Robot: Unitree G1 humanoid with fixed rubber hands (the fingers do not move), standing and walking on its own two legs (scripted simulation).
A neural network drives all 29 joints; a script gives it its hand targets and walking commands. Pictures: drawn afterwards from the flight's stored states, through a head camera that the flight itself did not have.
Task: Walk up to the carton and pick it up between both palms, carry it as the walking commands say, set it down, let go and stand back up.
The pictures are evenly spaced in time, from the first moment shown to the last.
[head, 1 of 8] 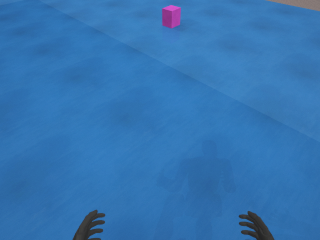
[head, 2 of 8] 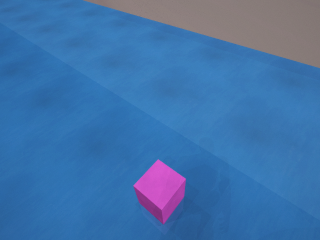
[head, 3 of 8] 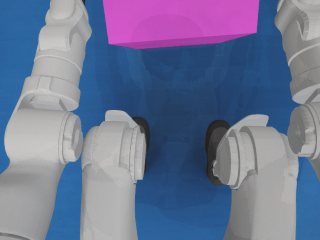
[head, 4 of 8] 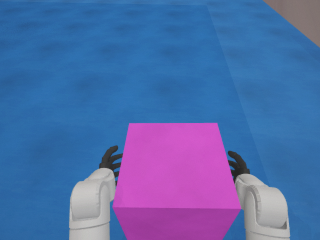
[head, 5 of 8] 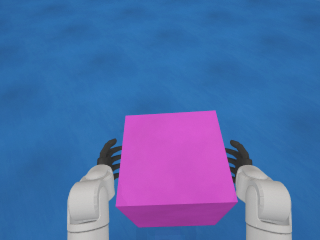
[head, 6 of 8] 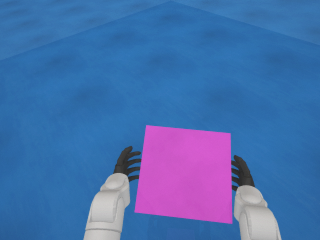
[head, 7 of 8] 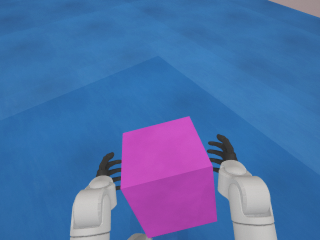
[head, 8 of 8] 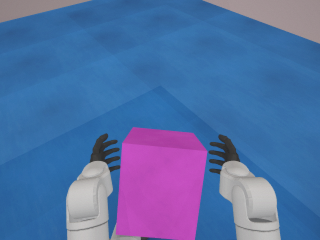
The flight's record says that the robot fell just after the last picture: no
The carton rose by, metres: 0.68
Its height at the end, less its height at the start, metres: +0.46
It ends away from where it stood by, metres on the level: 20.98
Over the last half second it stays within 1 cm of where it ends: no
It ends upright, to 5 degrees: no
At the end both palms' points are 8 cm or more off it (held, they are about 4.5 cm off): no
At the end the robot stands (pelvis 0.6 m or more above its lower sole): yes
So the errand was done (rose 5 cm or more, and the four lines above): no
